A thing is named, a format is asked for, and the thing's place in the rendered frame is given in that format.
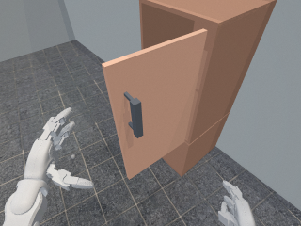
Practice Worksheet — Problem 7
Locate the robot left hand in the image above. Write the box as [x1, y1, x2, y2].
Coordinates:
[24, 107, 94, 191]

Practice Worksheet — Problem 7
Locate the handle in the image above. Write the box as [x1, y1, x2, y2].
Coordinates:
[123, 91, 144, 138]

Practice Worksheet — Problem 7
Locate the cupboard door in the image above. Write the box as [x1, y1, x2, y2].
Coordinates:
[102, 28, 208, 180]

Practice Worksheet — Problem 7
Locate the robot left forearm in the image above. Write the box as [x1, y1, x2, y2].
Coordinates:
[3, 178, 50, 226]

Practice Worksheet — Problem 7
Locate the robot right hand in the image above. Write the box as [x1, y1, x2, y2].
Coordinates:
[218, 180, 256, 226]

